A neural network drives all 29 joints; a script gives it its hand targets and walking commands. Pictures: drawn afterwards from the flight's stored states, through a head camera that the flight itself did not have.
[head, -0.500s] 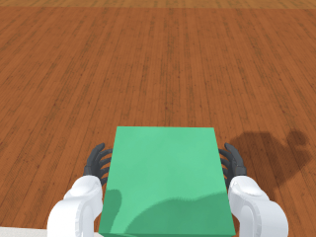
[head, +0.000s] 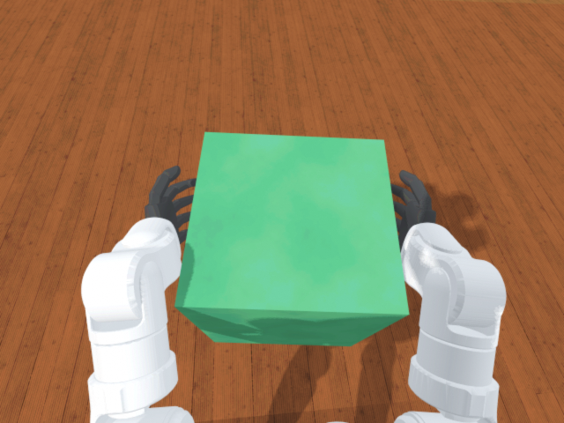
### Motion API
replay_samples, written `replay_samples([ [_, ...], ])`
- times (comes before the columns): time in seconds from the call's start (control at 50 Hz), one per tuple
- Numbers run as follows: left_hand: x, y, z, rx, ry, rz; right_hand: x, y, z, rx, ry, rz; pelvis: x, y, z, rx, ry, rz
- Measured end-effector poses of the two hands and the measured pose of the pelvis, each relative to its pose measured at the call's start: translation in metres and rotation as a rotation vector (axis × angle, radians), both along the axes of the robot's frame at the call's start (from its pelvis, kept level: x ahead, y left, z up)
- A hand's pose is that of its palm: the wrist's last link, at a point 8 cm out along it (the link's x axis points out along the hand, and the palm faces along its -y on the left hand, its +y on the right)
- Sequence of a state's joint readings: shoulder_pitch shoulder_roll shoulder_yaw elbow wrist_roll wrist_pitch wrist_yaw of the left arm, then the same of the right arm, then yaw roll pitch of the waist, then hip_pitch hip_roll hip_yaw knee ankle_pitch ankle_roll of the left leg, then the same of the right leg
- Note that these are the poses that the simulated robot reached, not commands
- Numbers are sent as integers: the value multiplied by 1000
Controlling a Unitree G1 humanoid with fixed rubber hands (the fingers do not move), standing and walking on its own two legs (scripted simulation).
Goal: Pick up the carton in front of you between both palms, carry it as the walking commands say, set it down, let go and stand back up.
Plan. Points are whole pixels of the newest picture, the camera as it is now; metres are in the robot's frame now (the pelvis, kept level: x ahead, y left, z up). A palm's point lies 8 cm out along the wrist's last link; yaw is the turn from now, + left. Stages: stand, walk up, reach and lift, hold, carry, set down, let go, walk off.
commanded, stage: carry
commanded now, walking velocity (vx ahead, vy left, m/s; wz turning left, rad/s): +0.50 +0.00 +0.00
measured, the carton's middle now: (288, 254) +0.33 -0.01 +0.07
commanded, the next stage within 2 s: none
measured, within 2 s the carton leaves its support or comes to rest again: neither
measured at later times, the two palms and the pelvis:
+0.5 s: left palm (182, 71) +0.67 +0.15 +0.14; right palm (344, 67) +0.70 -0.14 +0.13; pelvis +0.33 -0.03 +0.03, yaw +2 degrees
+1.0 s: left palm out of the picture +1.02 +0.15 +0.18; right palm out of the picture +1.00 -0.15 +0.19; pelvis +0.66 +0.02 +0.05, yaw +0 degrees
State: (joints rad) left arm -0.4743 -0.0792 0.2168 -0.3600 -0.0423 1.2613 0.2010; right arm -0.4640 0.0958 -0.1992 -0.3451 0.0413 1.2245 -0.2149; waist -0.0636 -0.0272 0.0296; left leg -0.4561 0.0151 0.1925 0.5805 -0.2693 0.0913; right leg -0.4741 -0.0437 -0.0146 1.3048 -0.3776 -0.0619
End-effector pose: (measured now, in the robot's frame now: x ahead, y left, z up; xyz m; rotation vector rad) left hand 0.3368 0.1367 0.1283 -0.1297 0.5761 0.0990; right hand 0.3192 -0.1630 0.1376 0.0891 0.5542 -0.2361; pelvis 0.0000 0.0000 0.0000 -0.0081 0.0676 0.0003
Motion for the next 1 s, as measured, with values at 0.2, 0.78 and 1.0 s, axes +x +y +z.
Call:
replay_samples([
  [0.2,148,13,28,-2,-38,65,163,12,27,31,-37,30,124,1,18,-11,37,18],
  [0.78,552,17,48,31,-84,46,565,16,39,39,-79,33,539,9,21,28,12,-12],
  [1.0,684,12,54,-22,-8,26,684,11,51,52,-6,-31,662,23,55,-7,24,-3],
])
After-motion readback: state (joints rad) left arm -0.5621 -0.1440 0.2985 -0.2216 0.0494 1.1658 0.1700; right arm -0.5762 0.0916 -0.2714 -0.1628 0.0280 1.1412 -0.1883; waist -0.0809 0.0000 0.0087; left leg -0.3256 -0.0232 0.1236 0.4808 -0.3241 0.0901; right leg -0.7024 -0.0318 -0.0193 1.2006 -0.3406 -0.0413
